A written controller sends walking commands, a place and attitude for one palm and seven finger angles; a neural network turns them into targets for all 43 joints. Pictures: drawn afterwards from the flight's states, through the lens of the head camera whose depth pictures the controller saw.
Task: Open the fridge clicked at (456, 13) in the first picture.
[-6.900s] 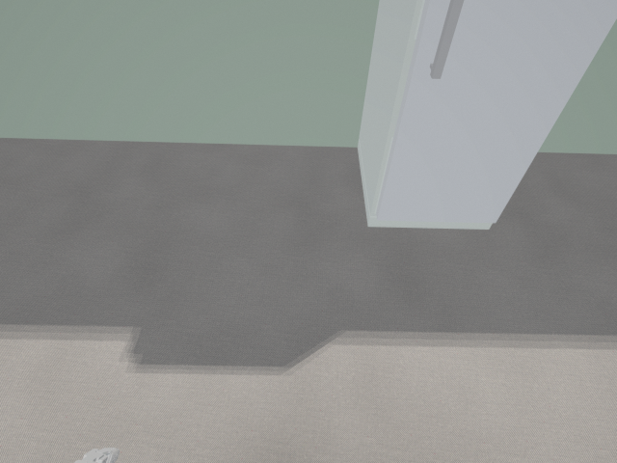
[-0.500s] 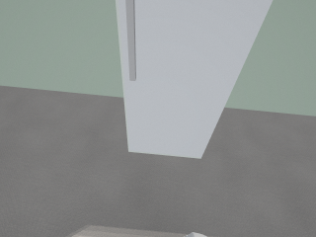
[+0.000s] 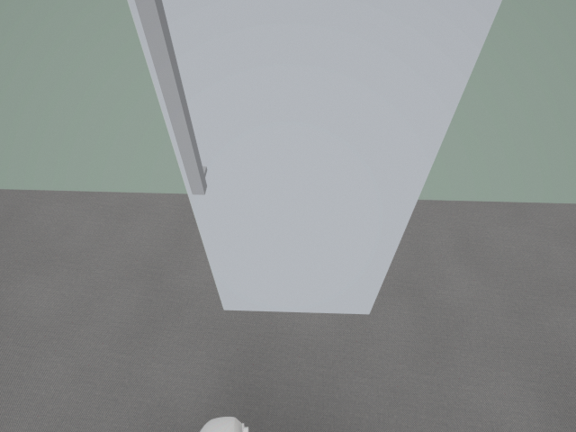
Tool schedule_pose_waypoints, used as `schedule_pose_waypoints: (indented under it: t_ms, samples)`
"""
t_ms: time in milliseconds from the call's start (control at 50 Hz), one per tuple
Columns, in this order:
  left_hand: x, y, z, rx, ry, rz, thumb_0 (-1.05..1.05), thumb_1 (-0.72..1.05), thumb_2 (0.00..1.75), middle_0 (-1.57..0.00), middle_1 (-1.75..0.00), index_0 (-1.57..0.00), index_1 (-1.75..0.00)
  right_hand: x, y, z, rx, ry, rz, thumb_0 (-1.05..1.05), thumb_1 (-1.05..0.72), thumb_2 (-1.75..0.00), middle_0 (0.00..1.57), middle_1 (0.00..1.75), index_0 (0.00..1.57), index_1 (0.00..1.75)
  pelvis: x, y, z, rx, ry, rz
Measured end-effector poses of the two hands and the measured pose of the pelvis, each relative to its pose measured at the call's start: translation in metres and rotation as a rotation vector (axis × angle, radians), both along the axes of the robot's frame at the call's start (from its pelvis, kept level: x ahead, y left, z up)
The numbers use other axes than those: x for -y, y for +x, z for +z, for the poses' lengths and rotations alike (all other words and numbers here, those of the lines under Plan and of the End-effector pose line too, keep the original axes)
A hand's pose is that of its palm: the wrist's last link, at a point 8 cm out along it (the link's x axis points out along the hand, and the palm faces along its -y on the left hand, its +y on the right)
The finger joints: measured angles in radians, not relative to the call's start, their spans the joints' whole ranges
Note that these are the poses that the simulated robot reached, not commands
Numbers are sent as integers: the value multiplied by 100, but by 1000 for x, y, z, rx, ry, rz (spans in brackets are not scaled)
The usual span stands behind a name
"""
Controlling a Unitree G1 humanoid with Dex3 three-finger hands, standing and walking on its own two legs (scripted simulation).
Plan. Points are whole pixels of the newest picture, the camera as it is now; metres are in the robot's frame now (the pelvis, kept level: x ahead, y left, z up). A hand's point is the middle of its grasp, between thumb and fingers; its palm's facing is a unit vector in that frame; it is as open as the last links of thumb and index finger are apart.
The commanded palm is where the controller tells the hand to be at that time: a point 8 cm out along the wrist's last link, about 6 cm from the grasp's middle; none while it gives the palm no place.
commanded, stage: take the last steps up to it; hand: left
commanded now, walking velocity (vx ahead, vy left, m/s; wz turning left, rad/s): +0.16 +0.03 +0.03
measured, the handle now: (181, 101) +0.57 +0.19 +0.16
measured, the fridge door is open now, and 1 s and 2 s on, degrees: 0 0 0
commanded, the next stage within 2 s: come to a stop and stand still in 0.04 s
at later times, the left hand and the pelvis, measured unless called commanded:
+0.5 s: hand out of the picture +0.09 +0.23 -0.18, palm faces +0.03 -0.98 -0.20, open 7.4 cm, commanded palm none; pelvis +0.06 +0.04 +0.00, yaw -3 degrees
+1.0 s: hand out of the picture +0.02 +0.16 -0.16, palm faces +0.06 -0.98 -0.20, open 7.4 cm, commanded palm none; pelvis +0.03 +0.00 +0.01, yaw -2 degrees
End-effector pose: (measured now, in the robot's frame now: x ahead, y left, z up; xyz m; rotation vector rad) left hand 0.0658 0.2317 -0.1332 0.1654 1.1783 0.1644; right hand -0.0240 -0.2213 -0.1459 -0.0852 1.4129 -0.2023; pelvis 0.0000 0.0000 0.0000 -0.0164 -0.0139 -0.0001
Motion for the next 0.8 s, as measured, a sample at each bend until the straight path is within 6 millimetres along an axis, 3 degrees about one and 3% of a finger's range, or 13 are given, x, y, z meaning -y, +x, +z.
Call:
schedule_pose_waypoints:
  t_ms: [80,180,240,320,380,460,540,620,700,800]
  samples:
    - [-10,-10,-2,-85,-9,16,-1,94,90,-20,-30,-20,-30,4,77,10,134,-30,47,1,-93,-90,19,30,20,30,-6,24,4,-4,-6,-2]
    - [-21,-20,-15,-173,-53,69,0,92,90,-20,-30,-20,-30,-9,152,20,225,-58,121,1,-93,-90,19,30,19,30,-24,56,1,6,-22,1]
    - [-27,-22,-28,-232,-77,94,0,92,90,-20,-30,-19,-30,-26,183,20,255,-77,153,1,-93,-90,19,30,19,30,-37,75,-6,15,-24,-2]
    - [-31,-18,-29,-291,-86,85,1,91,90,-20,-30,-19,-30,-50,202,23,256,-66,155,1,-92,-90,19,30,20,30,-46,86,-2,20,-2,-26]
    - [-36,-9,-23,-297,-77,65,1,91,90,-20,-30,-19,-30,-60,203,24,255,-51,121,0,-92,-90,20,30,20,30,-49,83,2,19,-9,-34]
    - [-45,8,-18,-258,-43,38,1,91,90,-20,-30,-19,-30,-51,195,26,267,-62,77,-2,-93,-90,20,30,20,30,-47,71,4,12,-13,-50]
    - [-48,24,-13,-183,-7,24,1,91,90,-20,-30,-19,-30,-30,170,23,241,-74,58,-1,-93,-90,20,30,20,30,-37,57,2,12,-14,-53]
    - [-38,30,-6,-109,23,3,1,91,90,-20,-30,-19,-30,-6,136,13,199,-64,37,0,-92,-90,20,30,20,30,-22,45,-1,16,-4,-46]
    - [-15,15,-2,-76,46,-5,0,91,90,-20,-30,-19,-30,15,100,-4,140,-26,8,0,-91,-90,20,30,20,30,-3,36,-7,22,29,-37]
    - [13,-17,11,-151,17,3,1,91,90,-20,-30,-19,-30,22,60,1,60,18,-19,1,-91,-90,19,30,20,30,8,35,9,9,53,-58]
